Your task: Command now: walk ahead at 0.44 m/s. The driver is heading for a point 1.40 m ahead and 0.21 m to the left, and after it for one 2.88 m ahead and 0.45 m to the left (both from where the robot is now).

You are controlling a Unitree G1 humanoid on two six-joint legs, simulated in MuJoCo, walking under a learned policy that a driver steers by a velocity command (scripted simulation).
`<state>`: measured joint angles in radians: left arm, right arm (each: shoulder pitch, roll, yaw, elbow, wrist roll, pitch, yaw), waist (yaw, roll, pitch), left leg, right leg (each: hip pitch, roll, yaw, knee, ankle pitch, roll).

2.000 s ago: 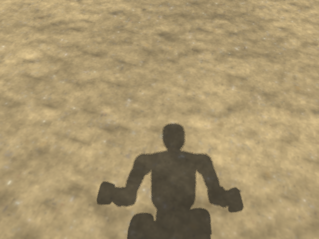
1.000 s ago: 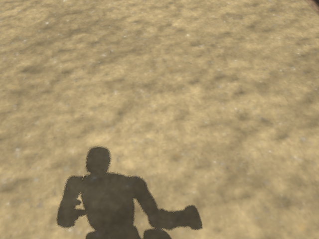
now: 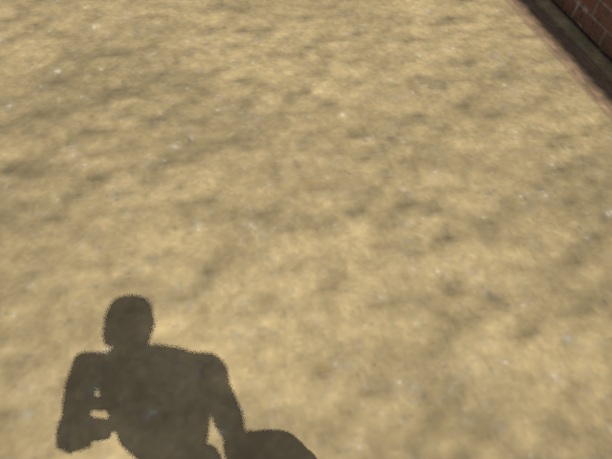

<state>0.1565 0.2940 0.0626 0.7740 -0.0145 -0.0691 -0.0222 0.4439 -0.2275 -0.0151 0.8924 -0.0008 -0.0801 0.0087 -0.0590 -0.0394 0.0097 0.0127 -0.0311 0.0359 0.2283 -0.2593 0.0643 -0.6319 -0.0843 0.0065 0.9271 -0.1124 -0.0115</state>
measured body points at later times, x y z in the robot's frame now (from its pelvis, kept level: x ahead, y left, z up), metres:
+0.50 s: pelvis +0.29 -0.04 +0.00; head +0.30 -0.04 +0.45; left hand +0.33 +0.24 -0.13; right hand +0.43 -0.31 -0.11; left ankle +0.38 +0.14 -0.67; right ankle +0.28 -0.12 -0.75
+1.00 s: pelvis +0.57 +0.05 +0.00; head +0.59 +0.06 +0.45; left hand +0.69 +0.32 -0.12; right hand +0.62 -0.23 -0.12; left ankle +0.57 +0.13 -0.75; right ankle +0.63 -0.13 -0.67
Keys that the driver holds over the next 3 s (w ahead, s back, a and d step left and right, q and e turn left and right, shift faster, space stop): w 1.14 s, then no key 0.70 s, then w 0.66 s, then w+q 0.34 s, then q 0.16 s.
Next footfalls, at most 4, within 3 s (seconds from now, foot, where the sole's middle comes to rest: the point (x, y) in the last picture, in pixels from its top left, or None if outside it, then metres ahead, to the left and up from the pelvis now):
0.24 right None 0.33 -0.12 -0.79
0.74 left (225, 415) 0.61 0.13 -0.79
1.28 right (317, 302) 0.90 -0.10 -0.79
1.64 left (221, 310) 0.88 0.15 -0.79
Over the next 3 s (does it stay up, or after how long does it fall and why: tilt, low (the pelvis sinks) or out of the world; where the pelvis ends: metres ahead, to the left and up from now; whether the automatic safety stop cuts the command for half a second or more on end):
stays up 1.32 0.04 0.00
